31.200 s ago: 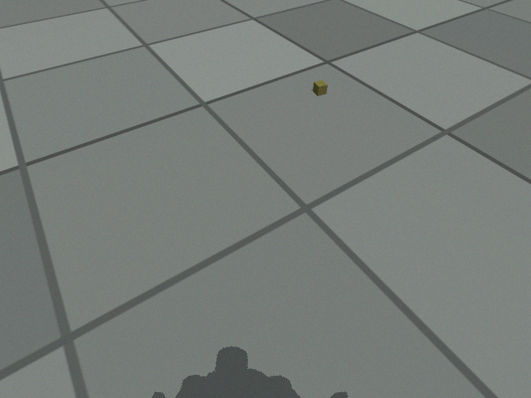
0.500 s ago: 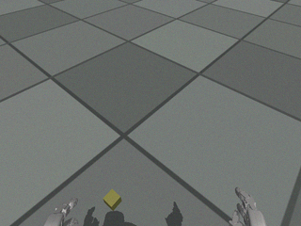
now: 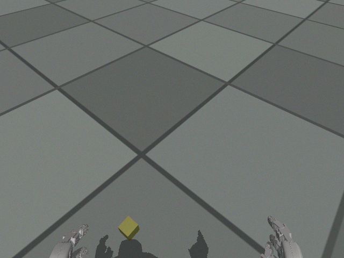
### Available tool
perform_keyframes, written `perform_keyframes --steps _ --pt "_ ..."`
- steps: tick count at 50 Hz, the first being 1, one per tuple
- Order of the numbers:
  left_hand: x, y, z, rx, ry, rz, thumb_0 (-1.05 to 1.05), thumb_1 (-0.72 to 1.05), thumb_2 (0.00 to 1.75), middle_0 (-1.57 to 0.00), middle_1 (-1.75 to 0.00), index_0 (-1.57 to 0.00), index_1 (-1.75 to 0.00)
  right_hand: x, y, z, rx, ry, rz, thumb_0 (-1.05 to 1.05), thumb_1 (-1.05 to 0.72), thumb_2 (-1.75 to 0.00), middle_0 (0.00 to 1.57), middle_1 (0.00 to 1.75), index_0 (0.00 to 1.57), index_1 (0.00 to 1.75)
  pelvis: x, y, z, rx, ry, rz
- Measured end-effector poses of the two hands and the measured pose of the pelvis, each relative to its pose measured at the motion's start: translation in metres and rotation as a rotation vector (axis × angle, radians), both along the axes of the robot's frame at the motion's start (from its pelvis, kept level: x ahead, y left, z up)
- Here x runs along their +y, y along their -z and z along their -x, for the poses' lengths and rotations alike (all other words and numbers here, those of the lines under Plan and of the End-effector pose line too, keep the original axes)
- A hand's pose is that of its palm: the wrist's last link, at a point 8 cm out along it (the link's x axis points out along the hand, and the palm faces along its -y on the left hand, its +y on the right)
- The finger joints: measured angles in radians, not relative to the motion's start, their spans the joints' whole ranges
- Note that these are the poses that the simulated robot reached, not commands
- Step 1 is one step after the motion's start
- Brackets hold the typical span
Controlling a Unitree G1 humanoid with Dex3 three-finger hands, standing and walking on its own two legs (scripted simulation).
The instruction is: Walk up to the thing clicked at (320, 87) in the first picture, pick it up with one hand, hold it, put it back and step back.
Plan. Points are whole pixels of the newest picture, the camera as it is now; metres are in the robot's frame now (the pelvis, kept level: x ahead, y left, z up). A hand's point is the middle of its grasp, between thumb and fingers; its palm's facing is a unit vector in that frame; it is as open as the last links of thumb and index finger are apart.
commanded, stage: home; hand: left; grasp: from above
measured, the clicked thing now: (129, 228) +0.44 +0.22 -0.68
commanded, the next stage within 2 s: stand in 0.44 s
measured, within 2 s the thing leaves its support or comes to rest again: neither
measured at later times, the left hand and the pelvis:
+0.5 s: hand out of the picture +0.16 +0.18 -0.05, palm faces +0.05 -0.98 -0.20, open 7.4 cm; pelvis +0.00 +0.00 +0.00, yaw +0 degrees
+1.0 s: hand out of the picture +0.06 +0.24 -0.11, palm faces +0.04 -0.94 -0.33, open 7.4 cm; pelvis +0.00 +0.00 +0.04, yaw +1 degrees
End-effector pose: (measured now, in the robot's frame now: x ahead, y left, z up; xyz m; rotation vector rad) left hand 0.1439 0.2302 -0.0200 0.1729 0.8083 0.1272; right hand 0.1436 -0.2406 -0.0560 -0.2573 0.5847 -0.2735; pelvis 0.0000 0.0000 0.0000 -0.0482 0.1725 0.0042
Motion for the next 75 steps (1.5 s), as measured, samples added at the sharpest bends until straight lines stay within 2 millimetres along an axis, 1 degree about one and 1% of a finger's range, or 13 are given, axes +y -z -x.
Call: perform_keyframes --steps 27,28,31,33,35,41,46,51,55,61,69,75 --pt "-0.002 0.001 0.002 0.001 0.001 0.001 0.01 0.9 0.9 -0.2 -0.3 -0.2 -0.3 -0.001 -0.001 0.0 -0.006 0.0 0.0 0.02 -0.9 -0.9 0.2 0.3 0.21 0.3 -0.002 0.001 0.002 0.001 -0.002 0.0" --pt "-0.001 0.003 0.001 -0.014 0.017 -0.022 0.01 0.9 0.9 -0.2 -0.3 -0.2 -0.3 -0.002 0.001 0.001 0.021 -0.026 0.017 0.01 -0.9 -0.9 0.2 0.3 0.21 0.3 -0.002 0.0 0.004 -0.02 -0.003 -0.003" --pt "0.011 0.02 -0.001 -0.019 0.041 -0.088 0.01 0.9 0.9 -0.2 -0.3 -0.2 -0.3 -0.006 0.016 0.006 0.221 -0.138 0.049 0.01 -0.9 -0.9 0.2 0.3 0.21 0.3 -0.002 -0.008 0.01 -0.083 -0.001 -0.029" --pt "0.021 0.03 0.004 0.02 0.035 -0.111 0.01 0.9 0.9 -0.2 -0.3 -0.2 -0.3 -0.012 0.021 0.013 0.315 -0.163 0.045 0.01 -0.9 -0.9 0.2 0.3 0.21 0.3 -0.002 -0.013 0.011 -0.106 -0.003 -0.037" --pt "0.029 0.036 0.013 0.064 0.022 -0.125 0.01 0.9 0.9 -0.2 -0.3 -0.2 -0.3 -0.019 0.022 0.02 0.371 -0.148 0.025 0.01 -0.9 -0.9 0.2 0.3 0.21 0.3 -0.002 -0.017 0.011 -0.124 0.0 -0.046" --pt "0.049 0.048 0.051 0.21 -0.037 -0.14 0.01 0.9 0.9 -0.2 -0.3 -0.2 -0.3 -0.034 0.019 0.043 0.469 -0.074 -0.001 0.01 -0.9 -0.9 0.2 0.3 0.21 0.3 0.0 -0.029 0.007 -0.161 0.001 -0.049" --pt "0.055 0.053 0.078 0.302 -0.077 -0.129 0.01 0.9 0.9 -0.2 -0.3 -0.2 -0.3 -0.036 0.017 0.057 0.525 -0.033 -0.01 0.01 -0.91 -0.9 0.2 0.3 0.21 0.3 0.003 -0.038 0.004 -0.191 -0.003 -0.045" --pt "0.054 0.053 0.097 0.361 -0.097 -0.107 0.01 0.9 0.9 -0.2 -0.3 -0.2 -0.3 -0.031 0.014 0.068 0.567 -0.017 -0.028 0.01 -0.91 -0.9 0.2 0.3 0.21 0.3 0.005 -0.047 0.005 -0.216 -0.007 -0.041" --pt "0.053 0.052 0.107 0.39 -0.104 -0.095 0.01 0.9 0.9 -0.2 -0.3 -0.2 -0.3 -0.025 0.011 0.075 0.587 -0.01 -0.042 0.01 -0.91 -0.9 0.2 0.3 0.21 0.3 0.007 -0.053 0.007 -0.233 -0.01 -0.04" --pt "0.056 0.048 0.116 0.415 -0.109 -0.093 0.01 0.9 0.9 -0.2 -0.3 -0.2 -0.3 -0.022 0.008 0.083 0.602 -0.002 -0.054 0.01 -0.91 -0.9 0.2 0.3 0.21 0.3 0.009 -0.059 0.012 -0.251 -0.011 -0.042" --pt "0.063 0.042 0.127 0.442 -0.121 -0.111 0.01 0.9 0.9 -0.2 -0.3 -0.2 -0.3 -0.028 0.007 0.093 0.627 0.009 -0.06 0.01 -0.91 -0.9 0.2 0.3 0.21 0.3 0.008 -0.063 0.017 -0.257 -0.013 -0.048" --pt "0.063 0.038 0.134 0.466 -0.129 -0.125 0.01 0.9 0.9 -0.2 -0.3 -0.2 -0.3 -0.036 0.009 0.098 0.645 0.014 -0.063 0.01 -0.91 -0.9 0.2 0.3 0.21 0.3 0.003 -0.065 0.018 -0.255 -0.013 -0.05"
